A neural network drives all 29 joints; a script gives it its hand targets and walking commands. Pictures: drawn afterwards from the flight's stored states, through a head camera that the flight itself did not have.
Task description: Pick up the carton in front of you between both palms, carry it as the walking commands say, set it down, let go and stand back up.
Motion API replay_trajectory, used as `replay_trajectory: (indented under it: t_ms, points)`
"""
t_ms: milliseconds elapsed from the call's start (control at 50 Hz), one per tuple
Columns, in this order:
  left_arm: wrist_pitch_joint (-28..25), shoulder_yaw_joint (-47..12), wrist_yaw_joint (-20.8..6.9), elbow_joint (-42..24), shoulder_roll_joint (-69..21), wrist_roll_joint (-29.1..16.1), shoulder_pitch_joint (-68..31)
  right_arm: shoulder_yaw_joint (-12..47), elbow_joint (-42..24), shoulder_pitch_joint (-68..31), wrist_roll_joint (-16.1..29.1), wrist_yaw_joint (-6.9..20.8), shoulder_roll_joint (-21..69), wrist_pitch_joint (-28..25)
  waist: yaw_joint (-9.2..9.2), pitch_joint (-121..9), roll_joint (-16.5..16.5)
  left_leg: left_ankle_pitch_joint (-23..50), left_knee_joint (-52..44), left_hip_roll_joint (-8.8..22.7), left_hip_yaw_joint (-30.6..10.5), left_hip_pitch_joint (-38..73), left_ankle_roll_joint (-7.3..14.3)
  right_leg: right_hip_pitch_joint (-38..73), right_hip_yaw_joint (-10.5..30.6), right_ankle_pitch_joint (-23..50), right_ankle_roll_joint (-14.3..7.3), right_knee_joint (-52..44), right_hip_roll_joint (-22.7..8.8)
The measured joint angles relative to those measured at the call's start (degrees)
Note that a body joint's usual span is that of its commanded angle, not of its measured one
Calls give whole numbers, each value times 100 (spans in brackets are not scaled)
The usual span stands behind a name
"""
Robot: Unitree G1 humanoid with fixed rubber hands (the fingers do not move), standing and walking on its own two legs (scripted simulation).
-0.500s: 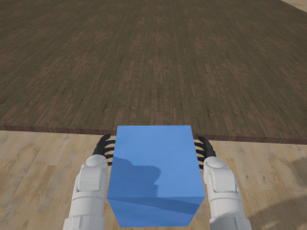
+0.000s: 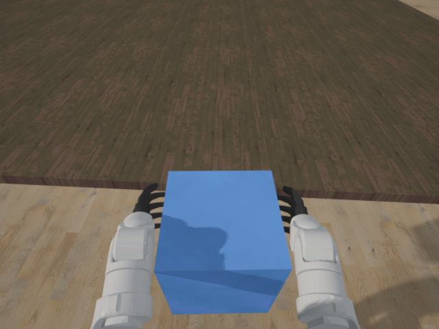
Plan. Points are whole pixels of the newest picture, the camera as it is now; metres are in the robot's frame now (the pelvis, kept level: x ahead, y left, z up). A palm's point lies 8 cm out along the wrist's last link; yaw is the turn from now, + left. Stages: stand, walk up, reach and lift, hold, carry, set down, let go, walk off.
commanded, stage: hold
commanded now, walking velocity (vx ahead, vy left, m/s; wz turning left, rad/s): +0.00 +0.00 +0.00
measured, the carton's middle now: (220, 245) +0.29 +0.00 -0.03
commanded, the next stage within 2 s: carry in 0.24 s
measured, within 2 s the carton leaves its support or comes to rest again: neither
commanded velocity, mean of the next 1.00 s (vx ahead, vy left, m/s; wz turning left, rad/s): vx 0.40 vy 0.00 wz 0.00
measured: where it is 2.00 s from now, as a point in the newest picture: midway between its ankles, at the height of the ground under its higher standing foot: (233, 215)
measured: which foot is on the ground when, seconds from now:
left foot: down 0.00-0.58, up 0.60-0.80, down 0.82-1.00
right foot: down 0.00-0.86, up 0.88-1.00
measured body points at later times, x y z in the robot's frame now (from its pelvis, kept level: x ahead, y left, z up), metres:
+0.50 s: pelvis +0.05 +0.00 -0.01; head +0.02 +0.00 +0.44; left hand +0.35 +0.14 +0.06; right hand +0.34 -0.16 +0.06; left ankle +0.03 +0.12 -0.74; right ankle +0.03 -0.12 -0.74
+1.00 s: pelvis +0.29 -0.01 +0.00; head +0.28 -0.01 +0.45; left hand +0.57 +0.10 +0.09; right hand +0.53 -0.20 +0.08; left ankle +0.28 +0.06 -0.74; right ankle +0.22 -0.12 -0.67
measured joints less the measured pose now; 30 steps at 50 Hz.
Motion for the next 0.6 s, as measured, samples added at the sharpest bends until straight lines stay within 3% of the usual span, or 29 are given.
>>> replay_trajectory:
  t_ms: [240,320,420,500,560,600]
  points:
    - [49,-179,78,-175,57,-168,233,181,-161,187,66,-30,-47,69,-12,-110,32,-28,-30,-33,12,-32,19,-53,11,-48,21,10,-35]
    - [158,-269,145,-319,73,-306,310,256,-355,338,209,-86,-78,154,46,-541,12,-833,447,9,122,-582,-2,-607,8,-744,20,450,-34]
    - [465,-432,260,-1092,99,-592,436,399,-1137,425,460,-185,-97,504,88,-790,18,-616,693,89,332,-988,23,-1107,-96,-708,-30,841,-109]
    - [949,-456,400,-1752,120,-891,535,564,-1731,472,618,-297,-101,982,164,-995,44,-799,774,170,543,-1019,22,-1441,-491,-1185,-68,1230,-323]
    - [1301,-521,454,-2168,128,-1094,618,670,-2328,637,784,-443,-128,1431,89,-1046,164,-987,790,331,539,-976,-69,-1353,-865,-688,-55,885,-328]
    - [1492,-700,492,-2420,132,-1165,682,651,-2797,826,890,-510,-156,1699,6,-1075,239,-1127,1328,481,588,-1213,-69,-1256,-1026,-738,-59,833,-244]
